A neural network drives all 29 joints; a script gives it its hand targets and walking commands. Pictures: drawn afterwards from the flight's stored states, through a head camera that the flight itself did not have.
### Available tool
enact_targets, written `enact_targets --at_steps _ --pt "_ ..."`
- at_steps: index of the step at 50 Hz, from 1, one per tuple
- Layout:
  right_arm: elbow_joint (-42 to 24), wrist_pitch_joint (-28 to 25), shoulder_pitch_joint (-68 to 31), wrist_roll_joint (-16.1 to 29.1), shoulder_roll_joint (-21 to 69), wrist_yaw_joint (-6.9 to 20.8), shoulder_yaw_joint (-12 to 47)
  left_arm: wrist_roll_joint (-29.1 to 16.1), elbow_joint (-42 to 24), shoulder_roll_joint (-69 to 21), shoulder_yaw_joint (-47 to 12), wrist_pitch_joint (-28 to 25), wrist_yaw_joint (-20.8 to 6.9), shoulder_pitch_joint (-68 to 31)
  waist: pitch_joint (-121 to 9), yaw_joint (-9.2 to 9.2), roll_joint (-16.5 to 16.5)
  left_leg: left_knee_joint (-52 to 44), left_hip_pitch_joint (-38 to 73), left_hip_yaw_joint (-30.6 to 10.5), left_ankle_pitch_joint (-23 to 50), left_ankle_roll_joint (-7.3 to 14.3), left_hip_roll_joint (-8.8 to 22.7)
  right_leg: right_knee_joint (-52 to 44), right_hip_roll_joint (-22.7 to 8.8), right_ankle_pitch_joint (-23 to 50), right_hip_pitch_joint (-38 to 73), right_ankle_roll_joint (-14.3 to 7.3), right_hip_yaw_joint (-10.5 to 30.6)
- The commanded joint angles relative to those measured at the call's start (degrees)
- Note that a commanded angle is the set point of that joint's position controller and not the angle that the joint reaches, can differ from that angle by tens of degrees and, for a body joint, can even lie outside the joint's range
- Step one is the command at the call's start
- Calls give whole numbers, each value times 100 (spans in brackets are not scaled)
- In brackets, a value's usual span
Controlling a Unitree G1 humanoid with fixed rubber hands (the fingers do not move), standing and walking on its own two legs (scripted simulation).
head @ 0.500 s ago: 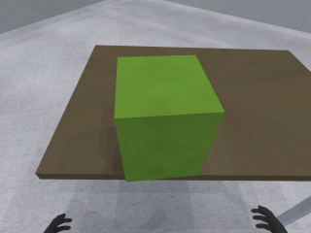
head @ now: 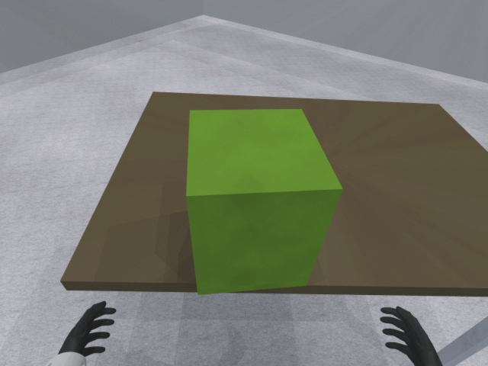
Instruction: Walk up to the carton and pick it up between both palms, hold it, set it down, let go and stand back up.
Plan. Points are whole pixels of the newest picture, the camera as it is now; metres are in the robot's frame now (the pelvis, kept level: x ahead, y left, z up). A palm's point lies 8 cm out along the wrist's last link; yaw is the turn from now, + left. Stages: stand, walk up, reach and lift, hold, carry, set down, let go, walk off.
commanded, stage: reach and lift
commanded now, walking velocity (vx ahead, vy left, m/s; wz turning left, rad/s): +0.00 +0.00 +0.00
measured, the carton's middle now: (250, 201) +0.38 +0.01 +0.09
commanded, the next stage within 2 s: none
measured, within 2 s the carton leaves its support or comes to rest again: neither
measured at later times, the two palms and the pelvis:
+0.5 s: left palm (91, 338) +0.16 +0.22 +0.03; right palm (433, 337) +0.18 -0.26 +0.04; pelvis -0.02 -0.01 +0.00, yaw +0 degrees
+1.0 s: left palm (105, 288) +0.19 +0.20 +0.11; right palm (428, 294) +0.21 -0.24 +0.10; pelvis +0.00 -0.01 +0.01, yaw +0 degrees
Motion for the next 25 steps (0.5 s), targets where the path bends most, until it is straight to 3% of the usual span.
enact_targets --at_steps 1,5,7,9,15,18,20,22,25 --pt "-1731 356 175 332 -794 116 -230 -395 -1686 246 73 -72 188 -316 242 193 118 -1496 59 429 669 -125 -3 -1046 340 738 723 -93 -230" --pt "-2015 673 397 551 -920 256 -189 -212 -2274 28 118 -179 312 -205 239 35 948 -2102 -1071 366 -292 73 315 -716 499 960 1829 -24 -282" --pt "-2267 748 440 647 -981 285 -173 -106 -2386 -58 163 -233 346 -94 210 53 1124 -2241 -1564 376 -514 164 388 -613 557 1082 2337 8 -258" --pt "-2658 791 389 696 -988 280 -179 -125 -2475 -99 164 -285 362 -69 119 127 1025 -2291 -1816 405 -645 245 409 -583 579 987 2581 48 -223" --pt "-4106 1048 149 656 -861 150 -242 -642 -2490 -44 49 -280 324 -232 237 229 -94 -2150 -1826 622 -806 446 265 -863 465 -48 2179 133 -84" --pt "-4691 1296 199 634 -678 35 -178 -959 -2619 -21 3 -198 303 -336 297 243 -726 -1843 -1143 666 -505 431 104 -1267 224 -583 1293 82 121" --pt "-5045 1525 293 679 -468 -51 -62 -1128 -2879 65 5 -73 302 -446 362 227 -1159 -1410 -37 571 -50 297 -125 -1753 -155 -1153 -34 -89 335" --pt "-5334 1740 415 772 -346 -149 38 -1175 -3225 160 58 78 328 -497 348 249 -1082 -1238 716 473 147 185 -225 -1964 -386 -1304 -863 -228 424" --pt "-5511 2068 474 906 -315 -219 20 -1133 -3750 138 75 353 435 -497 381 260 -402 -1469 587 402 50 104 -115 -1790 -241 -942 -708 -175 350"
